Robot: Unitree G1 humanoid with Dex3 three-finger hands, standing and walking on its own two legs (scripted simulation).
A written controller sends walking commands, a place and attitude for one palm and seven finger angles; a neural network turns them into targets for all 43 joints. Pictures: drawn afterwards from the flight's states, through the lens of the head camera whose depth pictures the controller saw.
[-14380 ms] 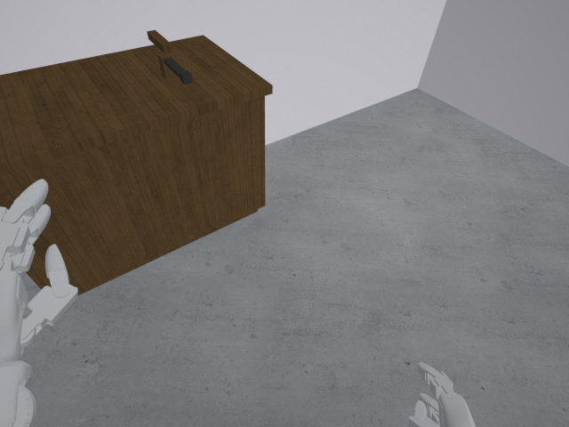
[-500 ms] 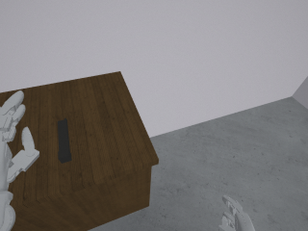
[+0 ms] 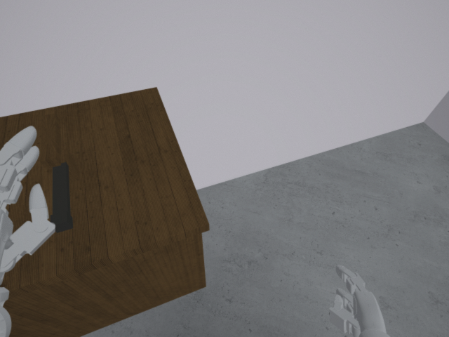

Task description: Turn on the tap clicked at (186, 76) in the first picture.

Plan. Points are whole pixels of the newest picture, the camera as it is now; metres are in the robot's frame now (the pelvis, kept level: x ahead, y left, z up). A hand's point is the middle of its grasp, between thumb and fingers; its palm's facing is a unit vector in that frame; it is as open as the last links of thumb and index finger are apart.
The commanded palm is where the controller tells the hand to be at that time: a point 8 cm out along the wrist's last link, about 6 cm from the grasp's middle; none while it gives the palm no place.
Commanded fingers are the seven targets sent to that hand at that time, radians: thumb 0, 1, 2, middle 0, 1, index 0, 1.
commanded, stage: shuffle to correct the standing spot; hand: left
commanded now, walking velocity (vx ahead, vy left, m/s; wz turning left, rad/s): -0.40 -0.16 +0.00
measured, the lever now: (61, 221) +0.30 +0.33 +0.00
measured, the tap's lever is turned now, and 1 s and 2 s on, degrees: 0 0 0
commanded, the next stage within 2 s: come to a stop and stand still in 0.80 s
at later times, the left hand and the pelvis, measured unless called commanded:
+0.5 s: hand (20, 269) +0.16 +0.24 +0.17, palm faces +0.34 -0.84 -0.43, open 7.4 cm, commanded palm +0.11 +0.28 +0.18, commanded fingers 0.00 0.90 0.90 -0.20 -0.30 -0.20 -0.30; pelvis -0.04 +0.00 -0.01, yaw +0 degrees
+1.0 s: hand (44, 262) +0.17 +0.22 +0.17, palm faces +0.37 -0.83 -0.42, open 7.4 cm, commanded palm +0.11 +0.26 +0.18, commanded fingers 0.00 0.90 0.90 -0.20 -0.30 -0.20 -0.30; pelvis -0.03 -0.03 +0.00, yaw +3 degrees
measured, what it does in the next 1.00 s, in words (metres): steps on the spot: left foot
